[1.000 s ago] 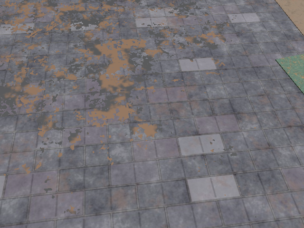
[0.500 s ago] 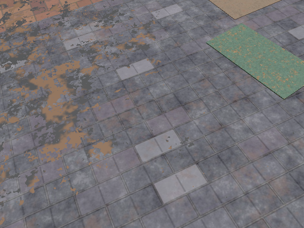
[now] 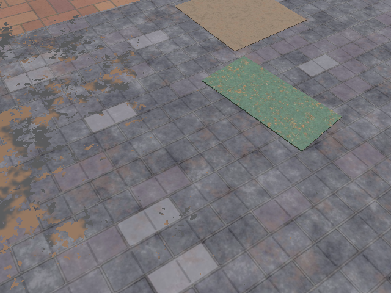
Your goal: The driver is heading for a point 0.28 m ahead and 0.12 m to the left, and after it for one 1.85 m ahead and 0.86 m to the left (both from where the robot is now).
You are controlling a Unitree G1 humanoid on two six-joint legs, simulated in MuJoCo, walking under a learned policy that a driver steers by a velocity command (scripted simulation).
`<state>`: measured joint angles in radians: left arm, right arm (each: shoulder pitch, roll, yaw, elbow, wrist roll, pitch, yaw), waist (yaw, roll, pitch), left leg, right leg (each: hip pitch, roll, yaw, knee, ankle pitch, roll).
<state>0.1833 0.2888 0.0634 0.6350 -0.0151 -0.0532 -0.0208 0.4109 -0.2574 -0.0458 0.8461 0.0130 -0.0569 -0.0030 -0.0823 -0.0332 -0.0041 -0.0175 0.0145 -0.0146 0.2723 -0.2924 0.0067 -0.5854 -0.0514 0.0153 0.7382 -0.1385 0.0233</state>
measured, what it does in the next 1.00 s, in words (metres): walks ahead, turning left: right foot, then left foot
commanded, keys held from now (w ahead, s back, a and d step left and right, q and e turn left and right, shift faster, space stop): w+q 1.00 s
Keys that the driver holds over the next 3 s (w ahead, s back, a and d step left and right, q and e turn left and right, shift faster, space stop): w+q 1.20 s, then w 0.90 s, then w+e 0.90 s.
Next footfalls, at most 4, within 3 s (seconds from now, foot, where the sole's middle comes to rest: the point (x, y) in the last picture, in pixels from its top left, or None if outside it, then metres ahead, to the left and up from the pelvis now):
0.12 right None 0.20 -0.15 -0.78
0.66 left None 0.46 0.15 -0.78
1.14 right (147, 213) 0.81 0.12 -0.78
1.64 left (48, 213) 0.83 0.49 -0.78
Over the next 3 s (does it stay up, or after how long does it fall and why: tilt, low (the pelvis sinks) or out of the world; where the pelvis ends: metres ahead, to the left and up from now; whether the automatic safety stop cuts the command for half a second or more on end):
stays up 1.34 0.78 0.00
